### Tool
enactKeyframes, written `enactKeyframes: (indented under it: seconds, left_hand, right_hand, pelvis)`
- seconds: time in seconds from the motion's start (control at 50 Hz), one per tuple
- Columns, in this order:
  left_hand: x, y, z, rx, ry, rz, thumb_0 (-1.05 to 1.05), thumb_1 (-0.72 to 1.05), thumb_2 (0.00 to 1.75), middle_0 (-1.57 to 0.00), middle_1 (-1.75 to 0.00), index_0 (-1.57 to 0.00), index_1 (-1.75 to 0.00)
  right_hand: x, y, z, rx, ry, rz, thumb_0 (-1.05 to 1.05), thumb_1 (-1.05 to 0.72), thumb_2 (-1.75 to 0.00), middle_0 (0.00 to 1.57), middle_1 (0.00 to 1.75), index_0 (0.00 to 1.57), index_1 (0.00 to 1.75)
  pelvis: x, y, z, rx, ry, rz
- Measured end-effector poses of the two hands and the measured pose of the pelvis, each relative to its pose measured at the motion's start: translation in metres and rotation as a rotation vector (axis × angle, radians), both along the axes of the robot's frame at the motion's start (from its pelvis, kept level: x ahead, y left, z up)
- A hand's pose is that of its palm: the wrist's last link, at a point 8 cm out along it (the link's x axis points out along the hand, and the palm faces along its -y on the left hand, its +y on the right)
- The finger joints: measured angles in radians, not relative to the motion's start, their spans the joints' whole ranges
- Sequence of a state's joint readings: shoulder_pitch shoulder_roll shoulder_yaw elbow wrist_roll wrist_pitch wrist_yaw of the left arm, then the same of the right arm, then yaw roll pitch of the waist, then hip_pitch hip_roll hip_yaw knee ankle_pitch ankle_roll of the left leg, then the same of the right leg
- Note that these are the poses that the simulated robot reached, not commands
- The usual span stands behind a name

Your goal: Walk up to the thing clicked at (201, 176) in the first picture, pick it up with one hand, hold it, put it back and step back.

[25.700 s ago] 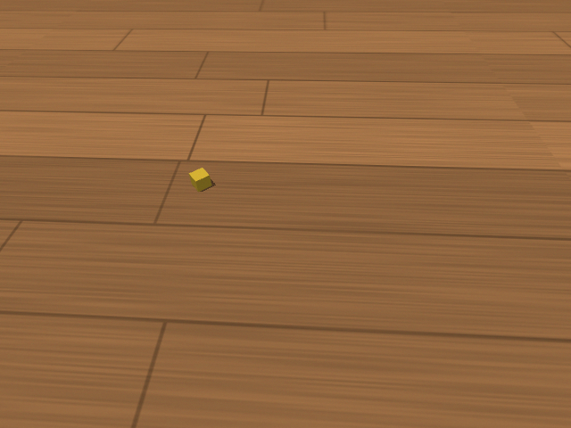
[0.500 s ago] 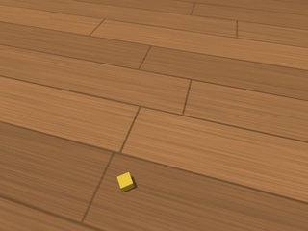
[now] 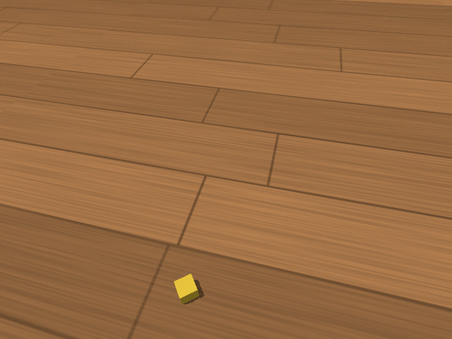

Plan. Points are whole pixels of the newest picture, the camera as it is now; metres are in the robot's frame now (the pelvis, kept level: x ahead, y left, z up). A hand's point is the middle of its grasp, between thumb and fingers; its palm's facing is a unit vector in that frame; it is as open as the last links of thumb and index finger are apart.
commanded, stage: walk up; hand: left
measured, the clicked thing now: (186, 288) +0.48 +0.20 -0.74
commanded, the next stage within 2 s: none
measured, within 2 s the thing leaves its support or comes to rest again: neither
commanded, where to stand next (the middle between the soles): +0.09 -0.02 m, yaw -3 degrees
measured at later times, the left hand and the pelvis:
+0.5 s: hand out of the picture +0.13 +0.24 -0.13, palm faces -0.06 -0.91 -0.41, open 7.4 cm; pelvis +0.05 -0.02 +0.00, yaw -2 degrees
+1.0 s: hand out of the picture +0.07 +0.27 -0.17, palm faces -0.06 -0.92 -0.38, open 7.3 cm; pelvis -0.01 +0.00 -0.02, yaw -3 degrees
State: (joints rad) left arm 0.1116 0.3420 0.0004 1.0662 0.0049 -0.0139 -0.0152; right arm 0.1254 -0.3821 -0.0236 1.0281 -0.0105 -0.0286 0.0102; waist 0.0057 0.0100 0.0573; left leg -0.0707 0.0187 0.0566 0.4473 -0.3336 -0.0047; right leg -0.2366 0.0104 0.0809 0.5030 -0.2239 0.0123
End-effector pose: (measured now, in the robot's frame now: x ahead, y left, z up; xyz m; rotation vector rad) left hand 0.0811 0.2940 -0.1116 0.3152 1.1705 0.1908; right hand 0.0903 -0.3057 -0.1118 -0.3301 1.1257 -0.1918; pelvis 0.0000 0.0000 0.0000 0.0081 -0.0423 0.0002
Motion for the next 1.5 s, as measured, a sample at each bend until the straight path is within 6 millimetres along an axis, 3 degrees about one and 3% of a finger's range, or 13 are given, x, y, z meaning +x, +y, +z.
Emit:
enactKeyframes:
  seconds: [0.18, 0.36, 0.52, 0.66, 0.76, 0.84, 0.94, 1.06, 1.14, 1.24, 1.38, 1.5]
  left_hand:
    - [0.023, 0.003, 0.001, 0.006, -0.029, -0.031, 0.01, 0.90, 0.89, -0.20, -0.30, -0.21, -0.30]
    - [0.049, -0.005, 0.009, 0.061, -0.031, -0.063, 0.01, 0.90, 0.89, -0.20, -0.30, -0.21, -0.30]
    - [0.044, -0.008, 0.016, 0.077, 0.023, -0.043, 0.01, 0.90, 0.89, -0.20, -0.30, -0.21, -0.30]
    - [0.068, 0.007, -0.014, 0.036, -0.006, -0.030, 0.01, 0.90, 0.89, -0.20, -0.30, -0.21, -0.30]
    - [0.080, 0.015, -0.028, 0.016, -0.040, -0.012, 0.01, 0.90, 0.89, -0.20, -0.30, -0.21, -0.30]
    - [0.065, 0.018, -0.027, 0.013, -0.039, -0.018, 0.00, 0.90, 0.89, -0.20, -0.30, -0.21, -0.30]
    - [0.020, 0.020, -0.026, 0.033, 0.022, -0.041, 0.00, 0.90, 0.89, -0.20, -0.30, -0.21, -0.30]
    - [-0.048, 0.015, -0.012, 0.049, 0.101, 0.004, 0.00, 0.90, 0.89, -0.20, -0.30, -0.21, -0.30]
    - [-0.068, 0.017, -0.005, 0.042, 0.117, 0.032, 0.01, 0.90, 0.89, -0.20, -0.30, -0.21, -0.30]
    - [-0.062, 0.027, -0.008, 0.032, 0.093, 0.029, 0.01, 0.90, 0.89, -0.20, -0.30, -0.21, -0.30]
    - [-0.023, 0.024, 0.006, 0.054, 0.021, -0.031, 0.01, 0.90, 0.89, -0.20, -0.30, -0.21, -0.30]
    - [0.001, 0.007, 0.008, 0.121, -0.063, -0.017, 0.01, 0.90, 0.89, -0.20, -0.30, -0.21, -0.30]
  right_hand:
    - [-0.010, 0.000, -0.002, 0.010, 0.010, -0.034, 0.00, -0.91, -0.90, 0.20, 0.30, 0.21, 0.30]
    - [-0.041, -0.030, -0.019, 0.014, 0.152, -0.103, 0.00, -0.91, -0.90, 0.20, 0.30, 0.21, 0.30]
    - [-0.016, -0.029, -0.012, 0.006, 0.159, -0.093, 0.00, -0.91, -0.90, 0.20, 0.30, 0.21, 0.30]
    - [0.009, -0.010, -0.019, -0.045, 0.124, -0.056, 0.00, -0.91, -0.90, 0.20, 0.30, 0.21, 0.30]
    - [0.015, 0.005, -0.013, -0.060, 0.079, -0.033, 0.00, -0.91, -0.90, 0.20, 0.30, 0.21, 0.30]
    - [0.021, 0.008, -0.005, -0.070, 0.023, -0.012, 0.00, -0.91, -0.90, 0.21, 0.30, 0.21, 0.30]
    - [0.018, 0.004, -0.003, -0.053, -0.066, 0.004, 0.00, -0.91, -0.90, 0.21, 0.30, 0.21, 0.30]
    - [-0.015, -0.004, -0.007, -0.015, -0.021, -0.027, 0.00, -0.91, -0.90, 0.21, 0.30, 0.21, 0.30]
    - [-0.038, -0.003, -0.010, -0.002, 0.044, -0.027, 0.00, -0.91, -0.90, 0.20, 0.30, 0.21, 0.30]
    - [-0.056, 0.005, -0.011, 0.000, 0.082, -0.015, 0.00, -0.91, -0.90, 0.20, 0.30, 0.21, 0.30]
    - [-0.077, -0.010, 0.004, -0.012, 0.084, -0.039, 0.00, -0.91, -0.90, 0.21, 0.30, 0.21, 0.30]
    - [-0.062, -0.040, -0.019, -0.015, 0.114, -0.053, 0.00, -0.91, -0.90, 0.21, 0.30, 0.21, 0.30]
  pelvis:
    - [0.006, -0.001, -0.002, 0.006, -0.010, -0.021]
    - [0.038, -0.022, -0.007, -0.007, -0.023, -0.033]
    - [0.051, -0.018, 0.002, -0.001, -0.017, -0.036]
    - [0.047, 0.003, -0.019, -0.014, -0.018, -0.010]
    - [0.028, 0.011, -0.023, -0.014, -0.024, -0.007]
    - [0.011, 0.011, -0.020, -0.020, -0.005, -0.024]
    - [-0.006, 0.006, -0.024, -0.013, 0.002, -0.063]
    - [-0.014, 0.000, -0.014, -0.011, -0.013, -0.064]
    - [-0.011, 0.004, -0.009, -0.010, -0.009, -0.036]
    - [-0.007, 0.009, -0.011, 0.024, -0.015, -0.021]
    - [-0.002, -0.005, -0.004, 0.008, -0.018, -0.008]
    - [-0.001, -0.026, -0.018, -0.010, -0.031, 0.016]
